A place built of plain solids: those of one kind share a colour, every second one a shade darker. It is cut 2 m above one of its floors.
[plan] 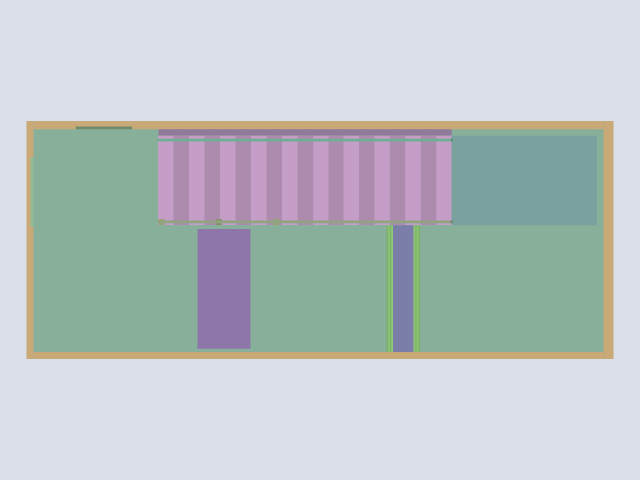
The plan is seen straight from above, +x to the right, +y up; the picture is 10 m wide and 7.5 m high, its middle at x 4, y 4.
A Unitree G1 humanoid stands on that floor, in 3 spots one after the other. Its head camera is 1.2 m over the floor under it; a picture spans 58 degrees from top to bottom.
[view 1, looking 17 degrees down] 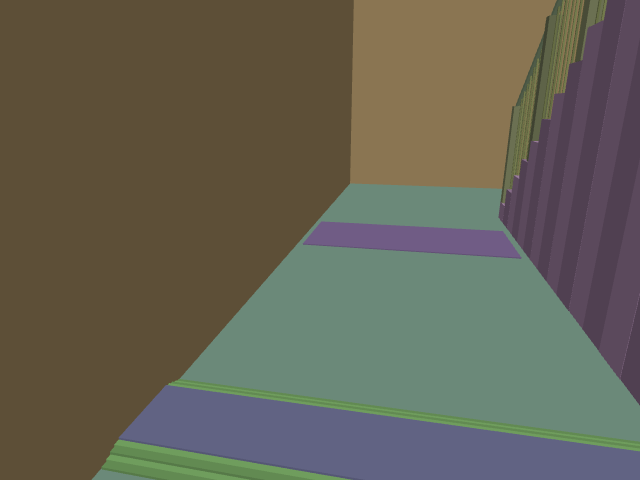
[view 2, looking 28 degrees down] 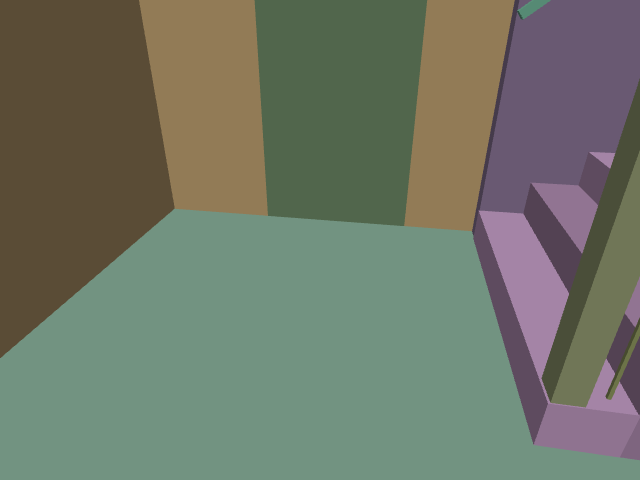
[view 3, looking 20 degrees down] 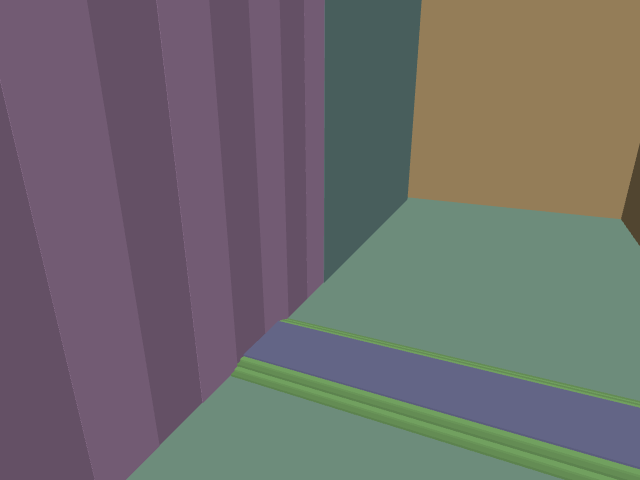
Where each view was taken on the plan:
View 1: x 6.58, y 3.24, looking -168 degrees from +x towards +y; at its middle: corr_mat_top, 4.07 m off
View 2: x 0.97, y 3.24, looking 100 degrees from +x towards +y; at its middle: floor_slab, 2.56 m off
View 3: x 3.77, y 3.24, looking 24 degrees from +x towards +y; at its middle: tread_slab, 2.60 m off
